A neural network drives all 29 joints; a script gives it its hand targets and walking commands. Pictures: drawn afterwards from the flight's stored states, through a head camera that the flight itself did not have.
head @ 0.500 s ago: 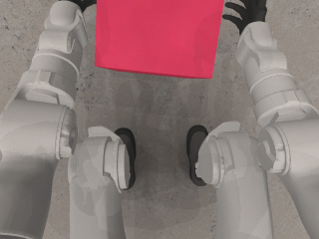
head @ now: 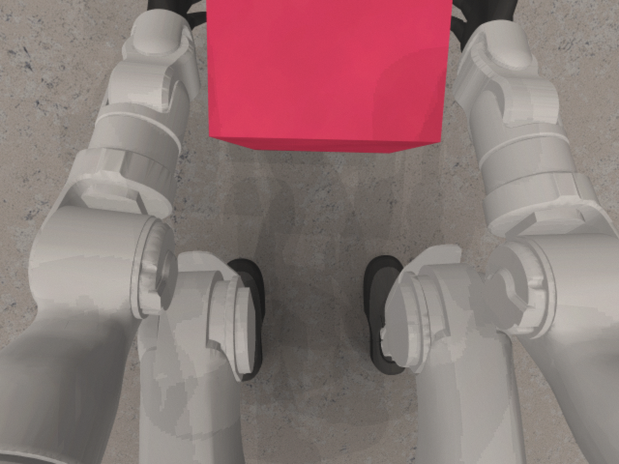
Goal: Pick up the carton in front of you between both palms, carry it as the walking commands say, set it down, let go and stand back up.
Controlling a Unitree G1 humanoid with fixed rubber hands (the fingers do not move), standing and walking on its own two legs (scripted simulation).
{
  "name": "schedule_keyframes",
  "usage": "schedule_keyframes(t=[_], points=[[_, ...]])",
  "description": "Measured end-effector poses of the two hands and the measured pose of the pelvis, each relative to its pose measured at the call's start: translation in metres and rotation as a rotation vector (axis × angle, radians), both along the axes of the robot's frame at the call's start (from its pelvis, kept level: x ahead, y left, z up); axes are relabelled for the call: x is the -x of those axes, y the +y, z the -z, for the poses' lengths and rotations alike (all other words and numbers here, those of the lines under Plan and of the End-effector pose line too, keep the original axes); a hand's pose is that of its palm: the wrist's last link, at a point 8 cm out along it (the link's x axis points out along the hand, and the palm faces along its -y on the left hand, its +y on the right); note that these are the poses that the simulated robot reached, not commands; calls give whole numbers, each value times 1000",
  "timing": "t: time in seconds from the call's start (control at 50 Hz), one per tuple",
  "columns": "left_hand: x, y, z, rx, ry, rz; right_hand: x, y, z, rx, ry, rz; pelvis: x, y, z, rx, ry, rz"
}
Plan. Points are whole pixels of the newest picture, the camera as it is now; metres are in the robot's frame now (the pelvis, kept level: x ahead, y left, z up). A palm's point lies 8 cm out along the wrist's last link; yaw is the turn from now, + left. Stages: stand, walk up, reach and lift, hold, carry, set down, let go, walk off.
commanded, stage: reach and lift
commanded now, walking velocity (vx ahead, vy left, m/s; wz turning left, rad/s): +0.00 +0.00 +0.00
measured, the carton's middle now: (325, 60) +0.53 +0.00 -0.22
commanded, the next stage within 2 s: none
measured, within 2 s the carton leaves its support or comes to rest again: neither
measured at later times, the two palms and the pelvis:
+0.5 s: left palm out of the picture +0.49 +0.17 +0.06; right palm out of the picture +0.49 -0.13 +0.07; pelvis +0.00 -0.01 +0.11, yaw +4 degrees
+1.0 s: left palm out of the picture +0.45 +0.17 +0.20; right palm out of the picture +0.46 -0.13 +0.22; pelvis +0.04 -0.01 +0.24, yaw +4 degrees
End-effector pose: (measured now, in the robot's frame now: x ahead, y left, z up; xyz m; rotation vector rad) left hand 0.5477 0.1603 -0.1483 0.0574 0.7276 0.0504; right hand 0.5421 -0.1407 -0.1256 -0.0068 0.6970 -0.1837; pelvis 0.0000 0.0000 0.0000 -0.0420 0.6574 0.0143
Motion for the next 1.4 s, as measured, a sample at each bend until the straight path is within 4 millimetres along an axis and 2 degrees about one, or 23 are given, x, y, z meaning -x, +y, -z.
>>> schedule_keyframes(t=[0.08,0.2,0.3,0.38,0.58,0.72,0.84,1.1,1.4], points=[[17,-2,-25,34,-24,8,10,3,-32,-42,-49,41,-2,-2,-10,-1,17,-14],[36,9,-92,47,-37,-41,31,13,-85,-59,-66,31,0,-7,-38,-10,35,-35],[44,17,-145,34,-32,-62,38,20,-130,-56,-60,8,2,-8,-65,-7,56,-48],[47,15,-178,33,-32,-71,41,19,-160,-50,-60,0,2,-9,-85,-8,70,-54],[63,3,-222,41,-26,-78,55,7,-209,-43,-53,3,-4,-9,-132,-15,93,-50],[72,4,-258,53,-34,-99,59,8,-247,-50,-61,-5,-14,-9,-163,-24,68,-46],[86,7,-295,54,-25,-118,68,11,-284,-49,-51,-22,-26,-9,-195,-28,26,-47],[109,3,-387,68,-45,-139,87,7,-379,-52,-69,-27,-51,-8,-271,-37,-120,-50],[138,2,-478,57,-37,-160,113,6,-464,-50,-60,-52,-74,-11,-349,-54,-330,-57]])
